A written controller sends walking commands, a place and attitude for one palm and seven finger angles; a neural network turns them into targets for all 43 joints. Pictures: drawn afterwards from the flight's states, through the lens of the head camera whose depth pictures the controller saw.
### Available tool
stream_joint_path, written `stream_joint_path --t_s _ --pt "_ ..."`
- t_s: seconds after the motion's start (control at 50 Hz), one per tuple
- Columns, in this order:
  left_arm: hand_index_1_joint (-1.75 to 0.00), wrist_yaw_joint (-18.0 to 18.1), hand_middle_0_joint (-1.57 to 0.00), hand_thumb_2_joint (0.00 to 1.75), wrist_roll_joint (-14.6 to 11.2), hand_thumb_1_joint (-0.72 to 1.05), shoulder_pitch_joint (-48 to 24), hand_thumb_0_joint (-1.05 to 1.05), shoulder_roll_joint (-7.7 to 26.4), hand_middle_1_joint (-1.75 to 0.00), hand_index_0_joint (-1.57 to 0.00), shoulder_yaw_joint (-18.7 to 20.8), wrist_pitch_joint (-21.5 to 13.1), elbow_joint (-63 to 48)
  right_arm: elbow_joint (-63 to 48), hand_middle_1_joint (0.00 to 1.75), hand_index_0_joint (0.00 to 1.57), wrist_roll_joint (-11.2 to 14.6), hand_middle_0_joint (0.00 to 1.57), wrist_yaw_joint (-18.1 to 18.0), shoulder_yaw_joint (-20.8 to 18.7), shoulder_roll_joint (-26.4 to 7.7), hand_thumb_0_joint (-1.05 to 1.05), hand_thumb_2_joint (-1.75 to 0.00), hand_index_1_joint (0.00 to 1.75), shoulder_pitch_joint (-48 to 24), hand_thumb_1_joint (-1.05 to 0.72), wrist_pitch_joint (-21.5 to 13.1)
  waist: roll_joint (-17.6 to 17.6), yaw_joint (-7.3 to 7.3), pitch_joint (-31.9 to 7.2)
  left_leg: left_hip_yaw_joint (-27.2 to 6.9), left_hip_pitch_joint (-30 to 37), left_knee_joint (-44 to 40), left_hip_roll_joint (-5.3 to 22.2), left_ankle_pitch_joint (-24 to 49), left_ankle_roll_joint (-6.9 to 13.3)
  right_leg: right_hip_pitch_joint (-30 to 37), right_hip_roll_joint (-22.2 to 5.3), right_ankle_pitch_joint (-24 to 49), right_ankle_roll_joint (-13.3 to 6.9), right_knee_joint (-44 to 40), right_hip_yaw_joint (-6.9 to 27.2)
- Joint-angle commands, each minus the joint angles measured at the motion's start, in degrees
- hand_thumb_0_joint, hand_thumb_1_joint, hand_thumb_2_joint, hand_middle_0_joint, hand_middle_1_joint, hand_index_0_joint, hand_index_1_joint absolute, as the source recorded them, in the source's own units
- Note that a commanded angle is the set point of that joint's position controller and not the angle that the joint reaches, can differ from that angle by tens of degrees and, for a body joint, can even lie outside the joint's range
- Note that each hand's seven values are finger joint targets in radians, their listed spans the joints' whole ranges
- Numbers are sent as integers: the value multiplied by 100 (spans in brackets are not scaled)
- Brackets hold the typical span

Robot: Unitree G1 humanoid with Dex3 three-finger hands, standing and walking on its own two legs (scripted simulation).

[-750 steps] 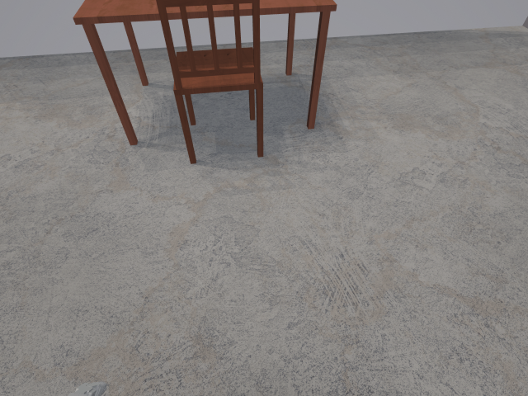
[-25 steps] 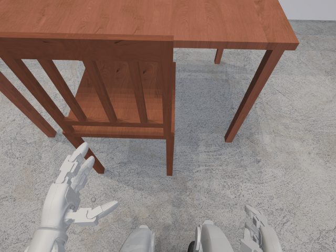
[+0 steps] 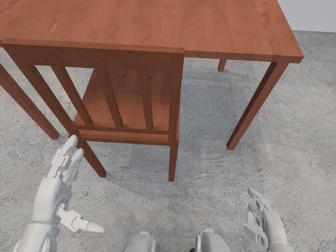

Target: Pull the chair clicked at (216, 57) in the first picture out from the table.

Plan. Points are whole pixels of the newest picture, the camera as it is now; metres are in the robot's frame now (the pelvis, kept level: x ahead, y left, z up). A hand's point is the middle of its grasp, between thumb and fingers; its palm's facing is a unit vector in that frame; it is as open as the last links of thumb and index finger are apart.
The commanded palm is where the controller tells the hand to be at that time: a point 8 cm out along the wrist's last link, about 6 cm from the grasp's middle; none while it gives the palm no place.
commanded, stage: raise the hand toward the chair's back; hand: left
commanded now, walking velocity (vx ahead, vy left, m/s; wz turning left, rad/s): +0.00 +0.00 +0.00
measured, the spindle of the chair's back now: (111, 101) +0.51 +0.21 +0.00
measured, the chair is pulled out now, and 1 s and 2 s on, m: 0.00 0.00 0.00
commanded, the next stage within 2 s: aim the fingers beside a spindle in 0.74 s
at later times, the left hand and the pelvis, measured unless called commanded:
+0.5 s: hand (80, 181) +0.25 +0.20 +0.05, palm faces +0.00 -1.00 -0.06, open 16.9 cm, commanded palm +0.23 +0.26 +0.05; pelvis +0.00 +0.00 +0.01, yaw +0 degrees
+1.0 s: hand (80, 183) +0.25 +0.20 +0.04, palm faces +0.01 -1.00 -0.07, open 17.0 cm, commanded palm +0.23 +0.26 +0.05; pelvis +0.00 +0.00 +0.00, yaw +0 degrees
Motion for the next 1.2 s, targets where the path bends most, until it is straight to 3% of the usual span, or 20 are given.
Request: stream_joint_path --t_s 0.0,0.06,0.22,0.3,0.4,0.52,0.64,0.74,0.84,0.88,0.96,1.02,1.1,1.18 --pt "-8 -107 -6 30 -156 -50 -408 0 793 -8 -6 582 -324 -1195 -716 30 20 33 20 -105 -352 -811 0 -90 30 75 -90 -300 171 -97 -1535 -244 574 -1094 -3 2394 -160 1619 224 1446 -51 -686 277" --pt "-8 -156 -6 30 -190 -50 -513 0 774 -8 -6 601 -284 -965 -667 30 20 44 20 -108 -326 -815 0 -90 30 61 -90 -308 93 -113 -1368 -260 467 -1142 -7 2251 -169 1616 222 1319 -43 -746 277" --pt "-8 -270 -6 30 -270 -50 -807 0 1010 -8 -6 865 -265 -840 -554 30 20 60 20 -119 -343 -858 0 -90 30 111 -90 -346 150 -100 -1594 -251 667 -1231 2 2542 -191 1825 201 1550 -38 -808 276" --pt "-8 -304 -6 30 -313 -50 -607 0 889 -8 -6 808 -248 -618 -558 30 20 76 20 -96 -366 -869 0 -90 30 101 -90 -347 -27 -91 -1515 -228 617 -1272 -5 2554 -170 1909 200 1612 -29 -864 285" --pt "-8 -211 -6 30 -277 -50 -667 0 921 -8 -6 829 -330 -565 -543 30 20 63 20 -74 -372 -879 0 -90 30 82 -90 -339 83 -91 -1346 -196 562 -1326 -12 2337 -164 1809 191 1397 -35 -913 297" --pt "-8 -183 -6 30 -289 -50 -737 0 935 -8 -6 828 -531 -663 -511 30 20 49 20 -57 -374 -882 0 -90 30 93 -90 -372 156 -101 -1424 -203 612 -1301 -4 2316 -187 1755 184 1343 -47 -880 312" --pt "-8 -265 -6 30 -292 -50 -804 0 945 -8 -6 789 -465 -552 -533 30 20 55 20 -67 -354 -908 0 -90 30 62 -90 -350 148 -117 -1309 -221 539 -1323 -9 2124 -177 1669 187 1158 -36 -909 310" --pt "-8 -270 -6 30 -302 -50 -789 0 974 -8 -6 820 -460 -693 -534 30 20 56 20 -78 -337 -885 0 -90 30 82 -90 -362 169 -84 -1447 -258 646 -1338 -2 2266 -195 1734 195 1244 -43 -886 292" --pt "-8 -281 -6 30 -297 -50 -870 0 865 -8 -6 724 -444 -545 -529 30 20 57 20 -83 -321 -882 0 -90 30 52 -90 -364 11 -141 -1348 -252 504 -1297 -17 2030 -159 1657 196 1091 -25 -902 312" --pt "-8 -286 -6 30 -270 -50 -1177 0 972 -8 -6 782 -453 -352 -455 30 20 56 20 -110 -311 -909 0 -90 30 57 -90 -368 -73 -217 -1207 -243 317 -1208 -13 1828 -131 1529 192 925 -21 -903 359" --pt "-8 -366 -6 30 -287 -50 -1456 0 962 -8 -6 793 -504 -224 -443 30 20 48 20 -126 -302 -917 0 -90 30 88 -90 -403 114 -158 -1437 -223 317 -1151 -37 1896 -143 1570 163 991 -32 -829 397" --pt "-8 -377 -6 30 -289 -50 -1562 0 1143 -8 -6 952 -514 -204 -409 30 20 42 20 -119 -322 -929 0 -90 30 104 -90 -406 152 -120 -1670 -206 374 -1094 -26 2108 -137 1694 158 1228 -36 -785 435" --pt "-8 -387 -6 30 -299 -50 -1582 0 1098 -8 -6 981 -471 98 -391 30 20 44 20 -96 -323 -931 0 -90 30 105 -90 -346 -21 -134 -1653 -187 215 -1059 -23 2176 -132 1755 162 1383 -26 -727 437" --pt "-8 -382 -6 30 -300 -50 -1763 0 1180 -8 -6 1055 -484 299 -382 30 20 44 20 -85 -326 -949 0 -90 30 85 -90 -291 59 -134 -1593 -165 92 -1021 -17 2058 -119 1656 163 1268 -31 -715 477"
